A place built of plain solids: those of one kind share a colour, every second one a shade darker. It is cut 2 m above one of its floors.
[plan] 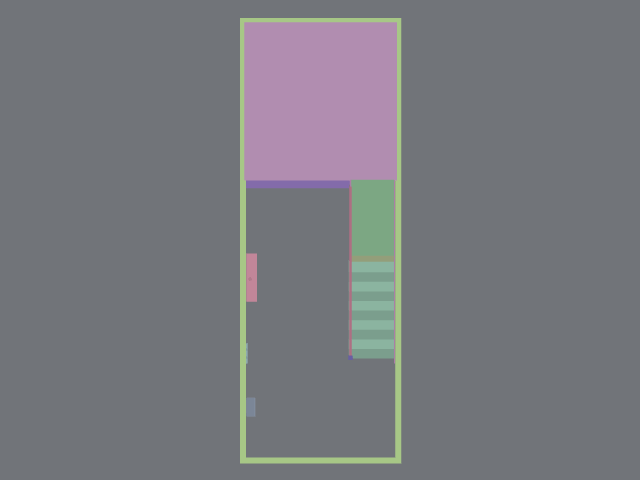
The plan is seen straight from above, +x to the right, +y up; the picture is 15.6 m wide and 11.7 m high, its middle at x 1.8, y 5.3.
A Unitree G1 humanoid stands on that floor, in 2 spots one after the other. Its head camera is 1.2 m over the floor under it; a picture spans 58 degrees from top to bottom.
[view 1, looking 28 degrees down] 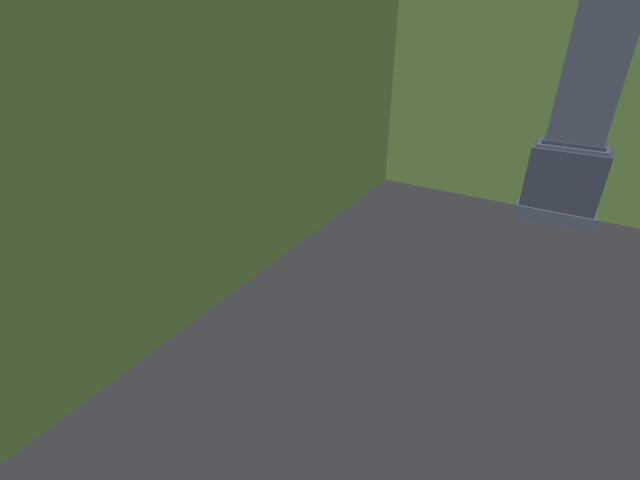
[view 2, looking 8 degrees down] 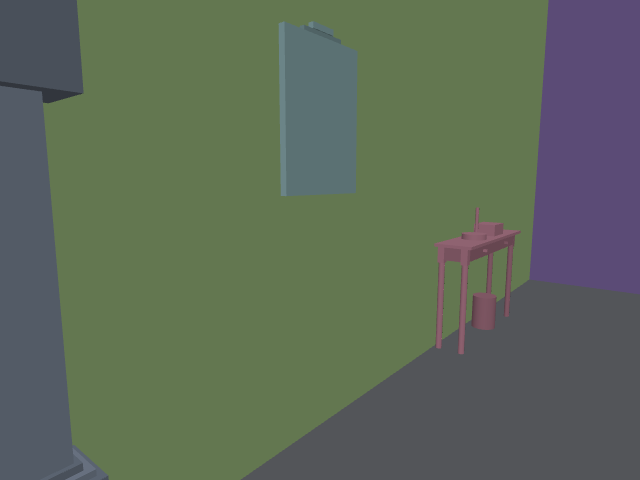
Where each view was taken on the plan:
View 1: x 3.08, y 1.24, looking -149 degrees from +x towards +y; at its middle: ground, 2.56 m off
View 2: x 1.25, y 1.00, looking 129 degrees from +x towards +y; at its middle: wall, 2.01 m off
